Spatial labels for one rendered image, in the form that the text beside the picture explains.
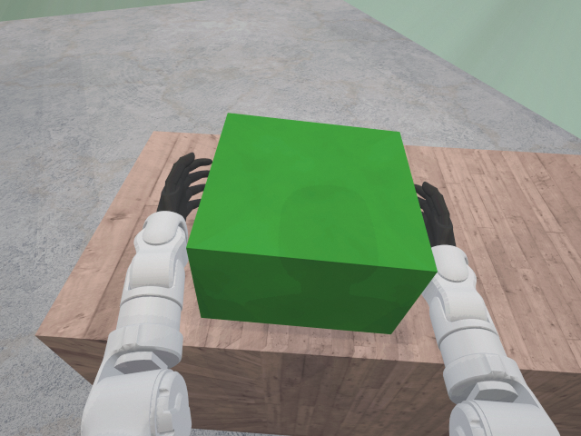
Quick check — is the robot right forearm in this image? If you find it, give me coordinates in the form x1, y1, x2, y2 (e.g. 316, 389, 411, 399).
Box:
422, 245, 560, 436

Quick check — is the right robot upper arm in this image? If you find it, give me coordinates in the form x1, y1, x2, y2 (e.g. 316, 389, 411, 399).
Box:
449, 400, 558, 436

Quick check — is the left robot hand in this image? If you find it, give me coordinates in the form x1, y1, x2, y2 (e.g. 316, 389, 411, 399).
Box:
156, 153, 212, 222

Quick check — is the right robot hand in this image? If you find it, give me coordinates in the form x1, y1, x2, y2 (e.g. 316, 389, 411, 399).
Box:
414, 182, 457, 247

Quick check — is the carton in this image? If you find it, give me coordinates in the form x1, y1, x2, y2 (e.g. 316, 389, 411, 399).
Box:
186, 113, 438, 334

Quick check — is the left robot upper arm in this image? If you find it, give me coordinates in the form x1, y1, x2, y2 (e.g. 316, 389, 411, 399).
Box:
83, 368, 192, 436

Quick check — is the pedestal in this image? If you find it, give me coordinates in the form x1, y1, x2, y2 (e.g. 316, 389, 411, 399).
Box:
35, 131, 581, 436

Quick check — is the robot left forearm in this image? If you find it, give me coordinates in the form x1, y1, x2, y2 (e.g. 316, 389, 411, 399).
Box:
81, 211, 189, 436

